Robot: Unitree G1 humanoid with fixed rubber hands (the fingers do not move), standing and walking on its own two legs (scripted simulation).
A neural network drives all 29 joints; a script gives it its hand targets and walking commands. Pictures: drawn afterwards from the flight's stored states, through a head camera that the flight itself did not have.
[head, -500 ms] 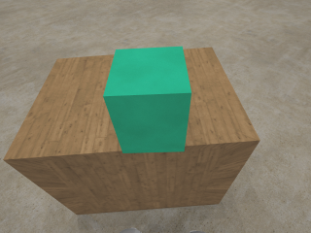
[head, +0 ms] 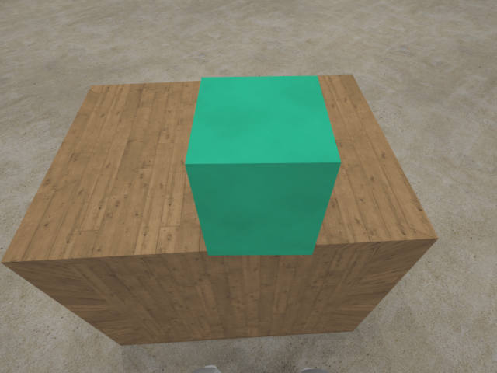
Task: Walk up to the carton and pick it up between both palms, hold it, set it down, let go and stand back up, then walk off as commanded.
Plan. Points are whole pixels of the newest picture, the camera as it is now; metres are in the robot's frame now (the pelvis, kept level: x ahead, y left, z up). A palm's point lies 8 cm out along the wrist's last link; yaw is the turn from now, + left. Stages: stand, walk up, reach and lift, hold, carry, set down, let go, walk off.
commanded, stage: walk up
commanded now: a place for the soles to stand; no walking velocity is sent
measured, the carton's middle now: (259, 170) +0.45 -0.01 +0.07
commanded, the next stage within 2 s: none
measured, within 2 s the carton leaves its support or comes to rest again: neither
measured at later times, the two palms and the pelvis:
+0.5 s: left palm out of the picture +0.12 +0.31 -0.08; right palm out of the picture +0.10 -0.30 -0.08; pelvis +0.02 +0.01 +0.00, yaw +0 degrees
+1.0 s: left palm out of the picture +0.14 +0.31 -0.08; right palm out of the picture +0.11 -0.29 -0.09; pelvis +0.03 +0.02 +0.00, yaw -1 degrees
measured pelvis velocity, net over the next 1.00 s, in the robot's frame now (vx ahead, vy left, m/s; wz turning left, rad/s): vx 0.03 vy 0.02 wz -0.02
